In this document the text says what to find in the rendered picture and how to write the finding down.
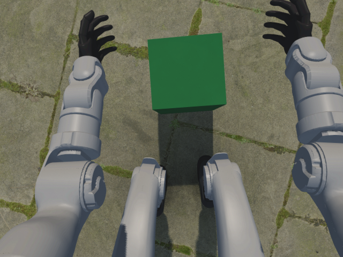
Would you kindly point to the left robot upper arm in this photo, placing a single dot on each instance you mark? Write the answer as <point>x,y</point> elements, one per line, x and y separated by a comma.
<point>66,194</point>

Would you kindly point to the robot right thigh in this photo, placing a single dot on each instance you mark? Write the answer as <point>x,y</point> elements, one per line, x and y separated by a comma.
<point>237,234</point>

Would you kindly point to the left robot hand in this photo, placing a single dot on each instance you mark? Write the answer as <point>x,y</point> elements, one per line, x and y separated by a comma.
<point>88,43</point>

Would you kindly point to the robot right forearm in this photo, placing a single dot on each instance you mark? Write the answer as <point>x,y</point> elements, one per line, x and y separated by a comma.
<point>317,92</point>

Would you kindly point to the carton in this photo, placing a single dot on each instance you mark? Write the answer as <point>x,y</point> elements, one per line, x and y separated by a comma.
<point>187,73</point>

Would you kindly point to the right robot upper arm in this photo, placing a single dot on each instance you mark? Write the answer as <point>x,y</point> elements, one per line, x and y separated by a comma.
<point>318,170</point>

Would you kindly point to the robot right shin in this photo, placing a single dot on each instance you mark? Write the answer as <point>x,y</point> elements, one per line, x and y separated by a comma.
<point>222,156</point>

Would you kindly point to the right robot hand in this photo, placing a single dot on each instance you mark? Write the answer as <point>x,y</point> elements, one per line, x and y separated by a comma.
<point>297,20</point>

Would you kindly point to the robot left forearm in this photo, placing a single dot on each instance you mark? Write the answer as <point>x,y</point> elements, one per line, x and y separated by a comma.
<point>77,137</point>

